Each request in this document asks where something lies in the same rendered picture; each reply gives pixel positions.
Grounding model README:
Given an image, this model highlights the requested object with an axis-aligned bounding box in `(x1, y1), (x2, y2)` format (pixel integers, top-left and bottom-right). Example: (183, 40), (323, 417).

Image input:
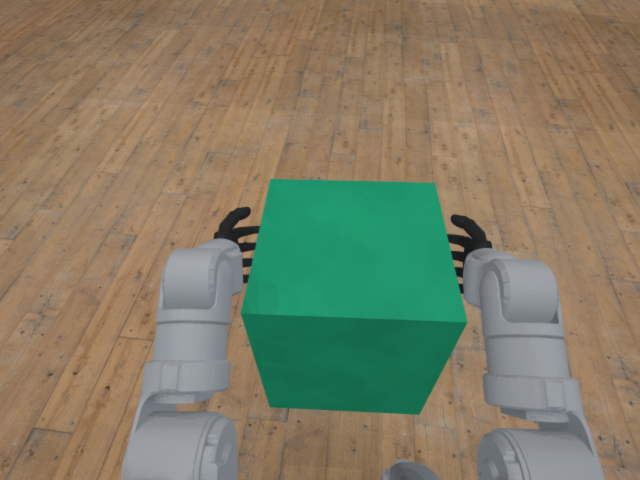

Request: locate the robot left forearm
(121, 238), (243, 480)

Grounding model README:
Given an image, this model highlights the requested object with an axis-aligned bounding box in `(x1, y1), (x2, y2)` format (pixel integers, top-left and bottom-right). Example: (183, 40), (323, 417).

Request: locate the robot left hand
(214, 207), (260, 283)

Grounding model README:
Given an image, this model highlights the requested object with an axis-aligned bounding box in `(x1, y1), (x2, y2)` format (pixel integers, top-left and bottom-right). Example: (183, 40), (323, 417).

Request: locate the robot left upper arm
(123, 411), (238, 480)

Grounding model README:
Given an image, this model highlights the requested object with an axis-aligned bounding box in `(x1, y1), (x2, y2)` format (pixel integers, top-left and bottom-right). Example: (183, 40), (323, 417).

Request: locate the robot right hand
(447, 215), (492, 294)

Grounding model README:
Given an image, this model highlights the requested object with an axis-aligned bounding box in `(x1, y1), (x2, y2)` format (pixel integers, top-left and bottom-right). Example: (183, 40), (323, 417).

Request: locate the robot right upper arm
(477, 428), (604, 480)

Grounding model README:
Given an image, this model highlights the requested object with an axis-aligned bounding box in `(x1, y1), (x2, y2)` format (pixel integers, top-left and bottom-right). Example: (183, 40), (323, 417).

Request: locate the robot right forearm
(463, 248), (606, 480)

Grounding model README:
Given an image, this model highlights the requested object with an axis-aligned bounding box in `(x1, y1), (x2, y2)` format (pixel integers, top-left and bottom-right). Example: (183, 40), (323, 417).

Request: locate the carton
(241, 179), (467, 415)

